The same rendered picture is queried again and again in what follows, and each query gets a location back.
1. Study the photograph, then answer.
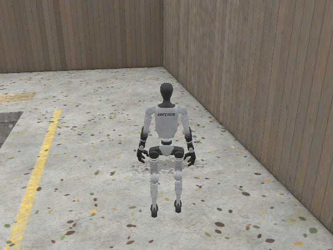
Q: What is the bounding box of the right robot upper arm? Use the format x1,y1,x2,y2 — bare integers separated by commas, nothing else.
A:
177,105,190,135

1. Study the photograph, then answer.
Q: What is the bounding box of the left robot forearm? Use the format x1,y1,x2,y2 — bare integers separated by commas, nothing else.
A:
138,126,148,151

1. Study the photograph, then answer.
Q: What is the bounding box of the robot right foot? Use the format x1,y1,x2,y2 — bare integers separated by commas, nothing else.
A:
174,200,182,213

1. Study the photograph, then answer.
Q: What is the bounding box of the left robot upper arm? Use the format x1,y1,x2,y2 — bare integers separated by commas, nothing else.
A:
143,105,156,134

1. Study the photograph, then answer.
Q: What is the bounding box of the right robot forearm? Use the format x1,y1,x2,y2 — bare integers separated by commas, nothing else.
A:
185,127,195,153

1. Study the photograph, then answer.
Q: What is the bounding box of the robot left hand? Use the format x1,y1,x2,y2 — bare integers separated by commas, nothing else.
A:
137,149,149,163

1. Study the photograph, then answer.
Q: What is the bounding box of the robot right hand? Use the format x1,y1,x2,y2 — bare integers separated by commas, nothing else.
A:
184,152,196,166

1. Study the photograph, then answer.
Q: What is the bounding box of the humanoid robot head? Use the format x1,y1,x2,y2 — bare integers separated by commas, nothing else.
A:
158,83,175,108

